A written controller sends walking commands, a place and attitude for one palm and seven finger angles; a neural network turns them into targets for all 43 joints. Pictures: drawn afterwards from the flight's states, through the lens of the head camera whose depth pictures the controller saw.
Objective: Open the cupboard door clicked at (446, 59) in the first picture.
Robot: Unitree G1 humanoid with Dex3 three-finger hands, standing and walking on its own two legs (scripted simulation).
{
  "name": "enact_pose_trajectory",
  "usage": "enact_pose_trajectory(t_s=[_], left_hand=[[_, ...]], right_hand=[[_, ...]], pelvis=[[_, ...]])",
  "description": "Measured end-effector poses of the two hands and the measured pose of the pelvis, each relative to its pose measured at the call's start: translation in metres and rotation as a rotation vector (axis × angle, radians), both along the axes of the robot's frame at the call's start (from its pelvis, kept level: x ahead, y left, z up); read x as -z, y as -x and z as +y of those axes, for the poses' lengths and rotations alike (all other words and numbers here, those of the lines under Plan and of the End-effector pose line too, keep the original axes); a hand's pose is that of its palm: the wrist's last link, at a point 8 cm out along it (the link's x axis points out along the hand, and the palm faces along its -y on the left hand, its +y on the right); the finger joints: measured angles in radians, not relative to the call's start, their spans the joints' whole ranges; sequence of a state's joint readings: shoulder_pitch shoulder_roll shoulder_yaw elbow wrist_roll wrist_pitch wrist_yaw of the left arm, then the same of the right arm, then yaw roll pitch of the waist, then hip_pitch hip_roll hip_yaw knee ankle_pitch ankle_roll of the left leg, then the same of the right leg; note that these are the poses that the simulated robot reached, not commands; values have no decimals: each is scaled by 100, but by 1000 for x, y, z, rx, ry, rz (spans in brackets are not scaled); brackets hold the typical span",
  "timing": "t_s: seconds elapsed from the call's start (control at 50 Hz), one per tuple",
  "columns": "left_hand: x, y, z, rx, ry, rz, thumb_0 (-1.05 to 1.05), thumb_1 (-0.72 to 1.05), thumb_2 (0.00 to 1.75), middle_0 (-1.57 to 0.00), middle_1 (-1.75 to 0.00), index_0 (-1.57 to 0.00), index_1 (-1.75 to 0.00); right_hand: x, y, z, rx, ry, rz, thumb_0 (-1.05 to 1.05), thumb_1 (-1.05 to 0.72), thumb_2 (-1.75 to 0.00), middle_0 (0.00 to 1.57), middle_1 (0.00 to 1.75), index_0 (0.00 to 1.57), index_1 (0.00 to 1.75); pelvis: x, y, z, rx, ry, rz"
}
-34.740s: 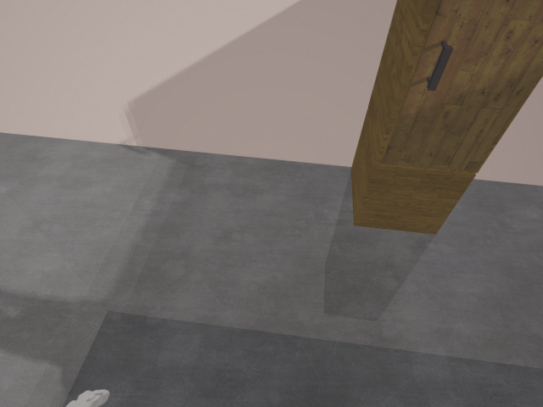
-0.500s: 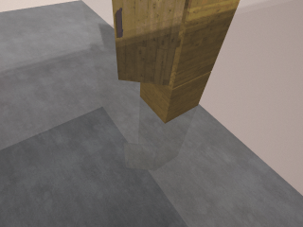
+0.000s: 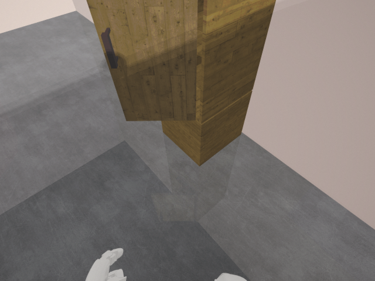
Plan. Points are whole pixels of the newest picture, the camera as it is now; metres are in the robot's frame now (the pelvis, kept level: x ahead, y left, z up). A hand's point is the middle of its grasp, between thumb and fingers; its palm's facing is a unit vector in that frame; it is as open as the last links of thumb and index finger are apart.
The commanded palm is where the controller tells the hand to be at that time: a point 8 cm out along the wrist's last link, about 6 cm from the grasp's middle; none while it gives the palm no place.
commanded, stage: take the last steps up to it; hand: left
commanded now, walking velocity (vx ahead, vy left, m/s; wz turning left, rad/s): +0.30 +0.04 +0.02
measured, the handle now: (111, 48) +0.82 +0.27 +0.06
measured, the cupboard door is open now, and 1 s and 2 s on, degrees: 49 49 49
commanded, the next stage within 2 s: come to a stop and stand still in 0.48 s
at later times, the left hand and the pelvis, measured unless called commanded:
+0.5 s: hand out of the picture +0.11 +0.21 -0.17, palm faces +0.09 -0.99 -0.14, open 7.3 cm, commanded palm none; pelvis +0.17 +0.05 +0.01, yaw -1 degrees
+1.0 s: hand (117, 206) +0.34 +0.21 -0.16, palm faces +0.00 -0.98 -0.22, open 7.3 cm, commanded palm none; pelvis +0.24 +0.03 +0.01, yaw +0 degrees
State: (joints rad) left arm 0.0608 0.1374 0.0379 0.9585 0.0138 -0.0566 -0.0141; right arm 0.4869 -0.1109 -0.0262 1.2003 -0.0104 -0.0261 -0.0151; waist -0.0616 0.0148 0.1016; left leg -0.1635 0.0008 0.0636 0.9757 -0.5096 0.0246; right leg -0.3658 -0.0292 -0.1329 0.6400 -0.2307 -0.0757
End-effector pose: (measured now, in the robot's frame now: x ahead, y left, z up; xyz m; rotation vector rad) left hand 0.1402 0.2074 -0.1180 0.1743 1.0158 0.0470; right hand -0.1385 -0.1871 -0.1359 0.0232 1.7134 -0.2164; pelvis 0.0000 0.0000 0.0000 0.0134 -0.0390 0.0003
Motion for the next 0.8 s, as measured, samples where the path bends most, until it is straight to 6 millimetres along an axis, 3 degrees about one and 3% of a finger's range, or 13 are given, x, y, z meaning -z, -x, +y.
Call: enact_pose_trajectory(t_s=[0.08, 0.2, 0.34, 0.42, 0.48, 0.54, 0.68, 0.8], left_hand=[[-2, 16, -2, -74, 1, 78, -1, 92, 89, -20, -30, -20, -30], [-8, 33, 28, -151, -46, 176, -4, 96, 89, -20, -30, -20, -30], [3, 64, 42, -216, 1, 377, -1, 93, 90, -20, -30, -20, -30], [20, 68, 50, -233, 34, 486, 0, 92, 90, -20, -30, -20, -30], [21, 47, 56, -211, 36, 510, 0, 91, 90, -20, -30, -20, -30], [17, 8, 60, -190, 36, 462, 1, 91, 90, -20, -30, -20, -30], [8, -95, 68, -128, -23, 320, 2, 94, 90, -20, -30, -20, -30], [8, -152, 64, -87, -76, 258, 1, 94, 90, -20, -30, -20, -30]], right_hand=[[-3, -77, -26, -50, 37, -121, 1, -91, -90, 20, 30, 20, 30], [-16, -210, -43, -133, 76, -361, 0, -92, -90, 20, 30, 20, 29], [-30, -346, -24, -243, 97, -556, 0, -92, -90, 19, 30, 20, 29], [-28, -401, -4, -283, 124, -635, 0, -92, -90, 20, 30, 20, 29], [-28, -411, 9, -272, 126, -629, 0, -92, -90, 20, 30, 20, 30], [-25, -403, 17, -238, 117, -570, -1, -92, -90, 20, 30, 20, 30], [-17, -370, 2, -174, 130, -385, -2, -95, -90, 20, 30, 20, 30], [4, -350, -4, -102, 83, -234, -1, -93, -90, 20, 30, 20, 30]], pelvis=[[-12, -23, -5, -8, 9, 13], [-24, -61, -4, -12, 9, 41], [-22, -114, 20, -7, 16, 37], [-9, -145, 40, 2, 20, 28], [-10, -163, 48, 13, 8, 26], [-16, -179, 51, 16, 4, 28], [-19, -215, 47, 15, -2, 23], [-9, -241, 33, 16, -7, 21]])
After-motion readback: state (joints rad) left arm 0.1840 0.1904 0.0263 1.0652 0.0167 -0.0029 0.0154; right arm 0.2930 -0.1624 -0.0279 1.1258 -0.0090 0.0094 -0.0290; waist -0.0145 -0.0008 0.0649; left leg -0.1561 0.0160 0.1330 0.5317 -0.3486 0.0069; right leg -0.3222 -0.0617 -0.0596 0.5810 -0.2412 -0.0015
